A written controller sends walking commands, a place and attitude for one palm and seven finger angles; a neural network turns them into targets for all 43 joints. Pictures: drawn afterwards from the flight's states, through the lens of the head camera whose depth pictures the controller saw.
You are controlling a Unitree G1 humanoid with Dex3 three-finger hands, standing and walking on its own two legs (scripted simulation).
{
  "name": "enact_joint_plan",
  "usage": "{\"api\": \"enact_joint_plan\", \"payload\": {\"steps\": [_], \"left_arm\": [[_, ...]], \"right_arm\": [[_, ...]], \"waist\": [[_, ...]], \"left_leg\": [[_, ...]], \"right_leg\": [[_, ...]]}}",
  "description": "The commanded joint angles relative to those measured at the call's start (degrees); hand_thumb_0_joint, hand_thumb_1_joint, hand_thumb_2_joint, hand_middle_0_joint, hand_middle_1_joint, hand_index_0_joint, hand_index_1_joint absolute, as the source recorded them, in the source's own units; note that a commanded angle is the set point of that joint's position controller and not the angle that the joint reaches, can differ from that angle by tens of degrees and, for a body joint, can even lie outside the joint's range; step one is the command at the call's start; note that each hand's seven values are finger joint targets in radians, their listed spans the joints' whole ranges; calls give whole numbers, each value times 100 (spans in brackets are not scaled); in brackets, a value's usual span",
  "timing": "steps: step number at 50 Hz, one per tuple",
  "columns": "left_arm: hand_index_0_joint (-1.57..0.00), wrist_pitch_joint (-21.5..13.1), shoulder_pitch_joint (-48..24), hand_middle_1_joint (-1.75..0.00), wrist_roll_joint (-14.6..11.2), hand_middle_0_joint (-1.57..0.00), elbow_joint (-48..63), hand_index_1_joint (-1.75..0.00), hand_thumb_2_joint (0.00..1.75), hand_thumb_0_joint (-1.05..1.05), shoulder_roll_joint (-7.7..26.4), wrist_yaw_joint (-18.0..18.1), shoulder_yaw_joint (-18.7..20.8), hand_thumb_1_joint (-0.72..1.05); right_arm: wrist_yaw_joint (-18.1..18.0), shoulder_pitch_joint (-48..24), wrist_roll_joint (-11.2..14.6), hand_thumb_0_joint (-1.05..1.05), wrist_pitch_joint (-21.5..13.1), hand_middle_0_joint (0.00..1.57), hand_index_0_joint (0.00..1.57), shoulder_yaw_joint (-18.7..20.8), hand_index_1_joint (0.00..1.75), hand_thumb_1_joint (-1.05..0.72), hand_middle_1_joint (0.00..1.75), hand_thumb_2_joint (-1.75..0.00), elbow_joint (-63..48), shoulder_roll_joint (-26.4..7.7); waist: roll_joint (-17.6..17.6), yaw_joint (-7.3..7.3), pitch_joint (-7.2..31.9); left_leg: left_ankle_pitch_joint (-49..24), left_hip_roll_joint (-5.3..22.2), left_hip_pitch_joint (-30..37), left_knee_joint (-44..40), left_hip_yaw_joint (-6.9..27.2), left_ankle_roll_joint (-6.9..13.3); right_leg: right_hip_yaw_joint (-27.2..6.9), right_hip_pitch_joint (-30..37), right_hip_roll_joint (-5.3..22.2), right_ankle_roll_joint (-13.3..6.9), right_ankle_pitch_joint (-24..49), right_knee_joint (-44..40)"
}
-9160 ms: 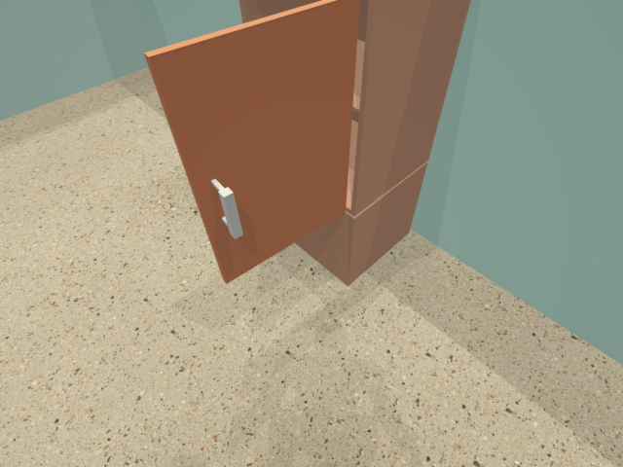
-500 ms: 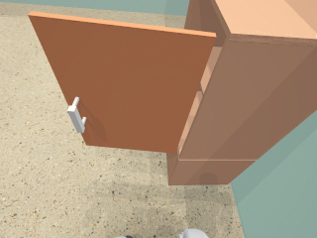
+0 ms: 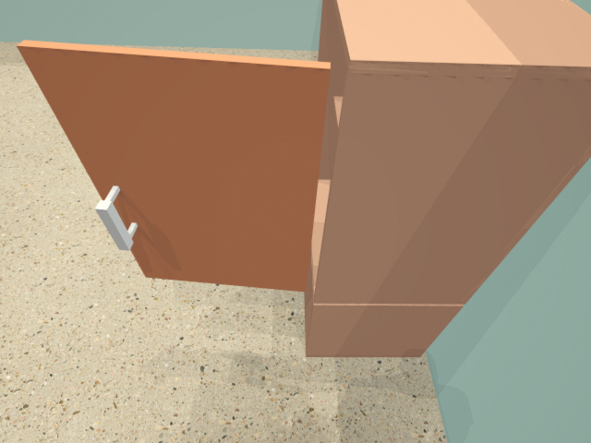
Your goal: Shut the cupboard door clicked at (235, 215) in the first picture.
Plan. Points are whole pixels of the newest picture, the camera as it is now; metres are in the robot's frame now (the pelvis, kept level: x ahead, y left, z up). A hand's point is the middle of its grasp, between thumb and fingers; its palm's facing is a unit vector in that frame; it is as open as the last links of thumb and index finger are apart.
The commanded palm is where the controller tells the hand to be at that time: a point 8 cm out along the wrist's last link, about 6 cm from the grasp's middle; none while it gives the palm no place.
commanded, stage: come to a stop and stand still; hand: left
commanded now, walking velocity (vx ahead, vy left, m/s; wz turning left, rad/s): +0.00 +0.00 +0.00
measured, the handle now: (120, 218) +0.50 +0.37 -0.07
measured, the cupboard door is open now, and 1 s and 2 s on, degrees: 85 85 85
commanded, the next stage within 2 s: look again from close up in 0.48 s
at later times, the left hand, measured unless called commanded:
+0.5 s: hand out of the picture +0.00 +0.14 -0.17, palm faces +0.03 -0.99 -0.17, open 7.4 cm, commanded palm none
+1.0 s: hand out of the picture +0.05 +0.21 -0.17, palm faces -0.04 -0.97 -0.23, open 7.4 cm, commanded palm none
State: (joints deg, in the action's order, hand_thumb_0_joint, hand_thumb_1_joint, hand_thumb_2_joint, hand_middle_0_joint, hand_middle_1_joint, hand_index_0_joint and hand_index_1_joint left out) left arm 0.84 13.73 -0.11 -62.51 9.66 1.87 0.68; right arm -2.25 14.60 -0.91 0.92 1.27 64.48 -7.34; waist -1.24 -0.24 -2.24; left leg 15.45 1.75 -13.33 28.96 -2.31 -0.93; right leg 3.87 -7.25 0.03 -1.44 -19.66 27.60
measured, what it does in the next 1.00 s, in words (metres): stands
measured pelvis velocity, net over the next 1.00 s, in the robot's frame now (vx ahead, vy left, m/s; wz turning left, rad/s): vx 0.01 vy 0.03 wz -0.05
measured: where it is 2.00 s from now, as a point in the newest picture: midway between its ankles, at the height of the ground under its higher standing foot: outside the picture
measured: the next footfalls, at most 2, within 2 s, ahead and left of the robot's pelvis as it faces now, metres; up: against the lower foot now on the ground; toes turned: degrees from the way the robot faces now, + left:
right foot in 1.84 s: +0.00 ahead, -0.03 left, +0.00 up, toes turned -10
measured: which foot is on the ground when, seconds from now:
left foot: down 0.00-1.00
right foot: down 0.00-1.00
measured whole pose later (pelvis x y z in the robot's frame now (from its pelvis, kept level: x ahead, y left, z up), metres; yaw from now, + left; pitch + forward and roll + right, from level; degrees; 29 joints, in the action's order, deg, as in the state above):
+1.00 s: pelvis +0.01 +0.03 +0.00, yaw -3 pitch +0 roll +0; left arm -0.1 14.7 0.5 -59.0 10.0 2.2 -0.7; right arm -1.6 15.0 -0.8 -0.7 -0.4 59.5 -10.2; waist 0.5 -0.1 -1.5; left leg 16.8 -1.3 -13.1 30.2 -4.5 2.5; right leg 0.4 -7.5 1.7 0.7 -21.7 29.6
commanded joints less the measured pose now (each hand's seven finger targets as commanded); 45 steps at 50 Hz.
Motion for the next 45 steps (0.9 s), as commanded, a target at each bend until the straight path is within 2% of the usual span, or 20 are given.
{"api": "enact_joint_plan", "payload": {"steps": [1, 2, 7, 14, 17, 24, 28, 29, 30, 31, 32, 33, 34, 35, 36, 37, 38, 40, 42, 45], "left_arm": [[-20, -99, 239, -30, 22, -20, 121, -30, 90, 0, 498, -5, 71, 90], [-20, -115, 286, -30, 39, -20, 81, -30, 90, 0, 477, -9, 65, 90], [-20, -182, 362, -30, 37, -20, -16, -30, 90, 0, 451, 2, 27, 90], [-20, -203, 504, -30, 36, -20, -99, -30, 90, 0, 453, 9, 26, 90], [-20, -209, 585, -30, 38, -20, -126, -30, 90, 0, 439, 26, 38, 90], [-20, -212, 660, -30, 26, -20, -141, -30, 90, 0, 437, 39, 43, 90], [-20, -211, 654, -30, 23, -20, -138, -30, 90, 0, 426, 49, 47, 90], [-20, -433, 1167, -30, 161, -20, -215, -30, 90, 0, 529, 315, 47, 90], [-20, -474, 1051, -30, 154, -20, 57, -30, 90, 0, 852, 276, 130, 90], [-20, -480, 846, -30, 150, -20, 169, -30, 90, 0, 763, 227, 84, 90], [-20, -506, 727, -30, 147, -20, 217, -30, 90, 0, 830, 221, 122, 90], [-20, -498, 748, -30, 130, -20, 279, -30, 90, 0, 798, 206, 95, 90], [-20, -473, 721, -30, 95, -20, 325, -30, 90, 0, 672, 210, 73, 90], [-20, -424, 746, -30, 59, -20, 360, -30, 90, 0, 528, 209, 57, 90], [-20, -362, 783, -30, 51, -20, 395, -30, 90, 0, 409, 214, 32, 90], [-20, -320, 775, -30, 64, -20, 416, -30, 90, 0, 370, 205, 22, 90], [-20, -271, 737, -30, 64, -20, 418, -30, 90, 0, 424, 185, 11, 90], [-20, -219, 674, -30, 86, -20, 422, -30, 90, 0, 475, 153, -4, 90], [-20, -206, 638, -30, 98, -20, 442, -30, 90, 0, 498, 126, -14, 90], [-20, -163, 554, -30, 76, -20, 485, -30, 90, 0, 552, 106, -20, 90]], "right_arm": [[-32, 191, 20, 0, -76, 20, 20, 86, 30, -90, 30, -90, -83, -660], [-41, 234, 20, 0, -73, 20, 20, 80, 30, -90, 30, -90, -55, -593], [-31, 218, 15, 0, -68, 20, 20, 60, 30, -90, 30, -90, -25, -620], [-35, 169, 7, 0, -88, 20, 20, 11, 30, -90, 30, -90, -1, -640], [-50, 240, 12, 0, -91, 20, 20, -1, 30, -90, 30, -90, 12, -592], [-65, 297, 3, 0, -118, 20, 20, -23, 30, -90, 30, -90, 64, -594], [-75, 378, 7, 0, -121, 20, 20, -17, 30, -90, 30, -90, 86, -579], [15, -334, 81, 0, -254, 20, 20, -6, 30, -90, 30, -90, -413, -708], [60, -53, 58, 0, -206, 20, 20, -44, 30, -90, 30, -90, -668, -360], [44, 107, 31, 0, -212, 20, 20, 9, 30, -90, 30, -90, -658, -410], [60, 307, 12, 0, -242, 20, 20, -29, 30, -90, 30, -90, -633, -323], [70, 561, 23, 0, -268, 20, 20, -39, 30, -90, 30, -90, -600, -381], [62, 725, 17, 0, -306, 20, 20, -20, 30, -90, 30, -90, -586, -531], [36, 767, 16, 0, -333, 20, 20, 0, 30, -90, 30, -90, -588, -703], [7, 698, 15, 0, -329, 20, 20, -5, 30, -90, 30, -90, -638, -786], [-15, 548, 22, 0, -327, 20, 20, -28, 30, -90, 30, -90, -651, -740], [-15, 403, 24, 0, -283, 20, 20, -62, 30, -90, 30, -90, -688, -707], [7, 287, 17, 0, -235, 20, 20, -79, 30, -90, 30, -90, -761, -690], [25, 290, 6, 0, -245, 20, 20, -76, 30, -90, 30, -90, -748, -705], [37, 295, 1, 0, -256, 20, 20, -70, 30, -90, 30, -90, -733, -860]], "waist": [[502, 4, -156], [90, -7, -131], [-261, -52, -20], [16, -20, -157], [-150, -1, -78], [40, 27, -76], [-51, 21, -75], [177, 248, -165], [-169, 8, 19], [248, -116, 193], [206, -150, 580], [-274, -211, 859], [-524, -239, 980], [-450, -180, 1034], [-243, -95, 898], [292, -22, 516], [463, 8, 157], [268, 14, -329], [29, 32, -374], [106, 35, -210]], "left_leg": [[-1268, 513, 309, -700, 477, 141], [-1263, 482, 384, -655, 394, 118], [-1182, 425, 670, -658, 256, 57], [-1288, 419, 652, -712, 214, 19], [-1301, 424, 637, -668, 161, 24], [-1575, 418, 650, -653, 145, 8], [-1657, 421, 646, -651, 136, 14], [-1503, 322, 92, 967, -263, -25], [412, 72, -608, 1099, 42, 147], [572, 80, -655, 889, -4, 219], [274, 17, -424, 421, -189, 166], [-229, -64, -117, 124, -152, 180], [-1205, 45, 150, 49, 23, 269], [-2270, 301, 441, 199, 192, 364], [-2780, 487, 561, 276, 326, 423], [-2896, 510, 458, 226, 331, 419], [-2482, 480, 276, 102, 420, 412], [-1736, 416, -7, -137, 484, 390], [-1576, 375, -66, -253, 526, 412], [-1245, 412, 89, -490, 612, 445]], "right_leg": [[-626, -335, 571, 0, 1187, -844], [-607, -254, 602, -3, 1396, -936], [-649, -223, 688, -4, 1851, -1091], [-676, -165, 701, -17, 2122, -1099], [-600, 15, 701, 20, 2399, -1114], [-592, 114, 710, -6, 2820, -972], [-570, 187, 692, -10, 2972, -934], [-1182, -207, 1069, 448, 5932, -777], [-1195, 442, 1328, 217, 6855, -368], [-1034, 618, 1317, -154, 6845, -137], [-805, 889, 1202, -350, 7214, 163], [-628, 961, 997, -304, 6788, 430], [-548, 832, 805, -218, 6103, 647], [-509, 490, 668, -139, 5005, 624], [-524, 157, 559, -112, 3799, 411], [-560, -86, 490, -114, 2976, 227], [-597, -263, 462, -135, 2231, 46], [-663, -501, 420, -152, 1568, -159], [-624, -467, 405, -127, 1418, -199], [-618, -481, 376, -80, 783, -199]]}}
